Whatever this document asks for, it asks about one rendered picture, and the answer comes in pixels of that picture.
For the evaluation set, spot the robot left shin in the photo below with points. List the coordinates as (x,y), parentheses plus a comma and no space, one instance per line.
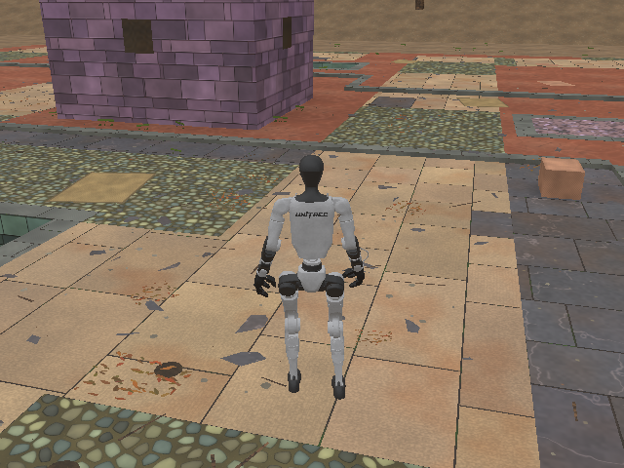
(292,349)

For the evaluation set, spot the robot right forearm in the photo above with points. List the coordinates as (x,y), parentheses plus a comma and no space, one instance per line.
(355,257)

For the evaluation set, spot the left robot upper arm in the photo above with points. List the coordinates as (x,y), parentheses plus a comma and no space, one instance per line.
(281,207)

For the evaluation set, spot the right robot hand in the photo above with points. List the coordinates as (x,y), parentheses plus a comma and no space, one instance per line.
(351,273)

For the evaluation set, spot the right robot upper arm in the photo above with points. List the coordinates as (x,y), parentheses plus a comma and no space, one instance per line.
(342,207)

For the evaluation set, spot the humanoid robot torso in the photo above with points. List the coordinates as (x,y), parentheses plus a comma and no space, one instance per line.
(312,229)

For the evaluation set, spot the left robot hand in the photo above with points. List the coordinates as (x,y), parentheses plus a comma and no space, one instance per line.
(259,282)

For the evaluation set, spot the robot left forearm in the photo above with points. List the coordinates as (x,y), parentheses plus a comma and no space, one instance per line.
(265,261)

